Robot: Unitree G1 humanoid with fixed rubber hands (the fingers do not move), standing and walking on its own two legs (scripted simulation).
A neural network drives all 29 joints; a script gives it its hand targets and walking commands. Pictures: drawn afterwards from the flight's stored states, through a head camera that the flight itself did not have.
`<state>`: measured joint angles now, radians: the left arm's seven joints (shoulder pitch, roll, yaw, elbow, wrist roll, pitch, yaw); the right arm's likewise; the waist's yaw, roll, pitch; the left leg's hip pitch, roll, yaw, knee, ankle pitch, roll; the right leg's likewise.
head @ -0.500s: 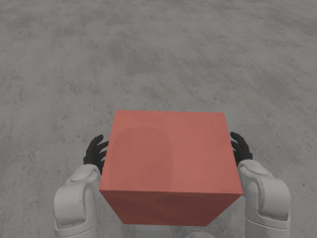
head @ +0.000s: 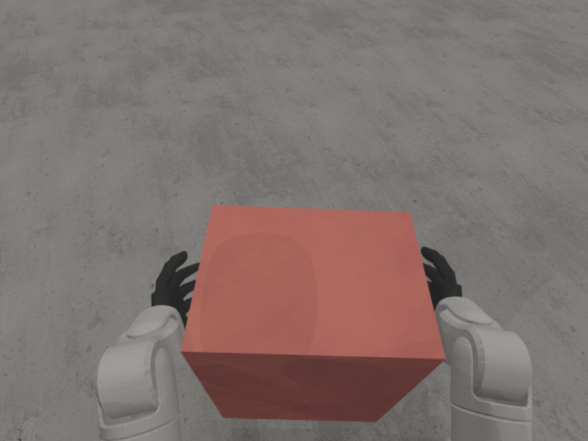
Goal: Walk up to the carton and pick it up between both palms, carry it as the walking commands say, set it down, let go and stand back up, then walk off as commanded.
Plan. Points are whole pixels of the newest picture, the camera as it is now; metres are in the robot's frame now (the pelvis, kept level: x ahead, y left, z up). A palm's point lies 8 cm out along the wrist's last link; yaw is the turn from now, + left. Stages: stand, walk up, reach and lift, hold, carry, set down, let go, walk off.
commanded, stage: carry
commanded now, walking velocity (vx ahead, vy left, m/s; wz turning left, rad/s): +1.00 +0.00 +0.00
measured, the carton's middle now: (305, 327) +0.27 +0.01 +0.00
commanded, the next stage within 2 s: none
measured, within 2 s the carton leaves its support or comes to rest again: neither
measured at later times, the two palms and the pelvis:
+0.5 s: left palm (192, 91) +0.77 +0.22 +0.07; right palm (347, 89) +0.78 -0.10 +0.06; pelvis +0.51 +0.05 -0.02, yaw +1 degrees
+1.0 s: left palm out of the picture +1.25 +0.26 +0.08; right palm out of the picture +1.27 -0.06 +0.08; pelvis +1.00 +0.09 +0.00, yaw +3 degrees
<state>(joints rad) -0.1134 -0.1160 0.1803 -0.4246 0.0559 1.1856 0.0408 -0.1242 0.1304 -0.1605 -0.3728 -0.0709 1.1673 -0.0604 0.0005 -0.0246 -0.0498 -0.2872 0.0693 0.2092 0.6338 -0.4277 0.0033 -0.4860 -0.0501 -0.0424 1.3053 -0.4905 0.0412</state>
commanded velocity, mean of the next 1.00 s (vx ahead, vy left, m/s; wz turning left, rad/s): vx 1.00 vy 0.00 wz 0.00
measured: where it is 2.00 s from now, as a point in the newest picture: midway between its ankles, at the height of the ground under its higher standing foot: (257, 146)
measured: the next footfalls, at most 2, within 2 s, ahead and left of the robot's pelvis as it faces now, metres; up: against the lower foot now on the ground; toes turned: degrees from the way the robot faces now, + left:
right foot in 0.14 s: +0.30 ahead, -0.13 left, +0.00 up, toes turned -3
left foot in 0.48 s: +0.64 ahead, +0.17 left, +0.00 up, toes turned +9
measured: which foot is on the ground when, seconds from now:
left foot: down 0.00-0.14, up 0.16-0.46, down 0.48-0.84, up 0.86-1.00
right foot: up 0.00-0.12, down 0.14-0.50, up 0.52-0.78, down 0.80-1.00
